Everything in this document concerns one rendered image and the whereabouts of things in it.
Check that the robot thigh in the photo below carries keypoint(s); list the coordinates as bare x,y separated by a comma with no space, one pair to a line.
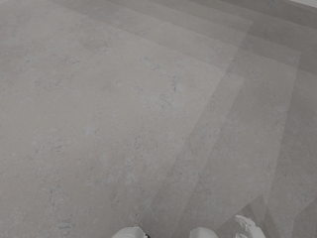
202,232
130,232

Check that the robot right thigh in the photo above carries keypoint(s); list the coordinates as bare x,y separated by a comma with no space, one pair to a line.
202,232

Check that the robot right hand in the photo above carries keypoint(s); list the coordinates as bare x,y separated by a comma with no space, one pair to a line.
249,226

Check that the robot left thigh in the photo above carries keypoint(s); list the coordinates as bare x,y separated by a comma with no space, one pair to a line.
130,232

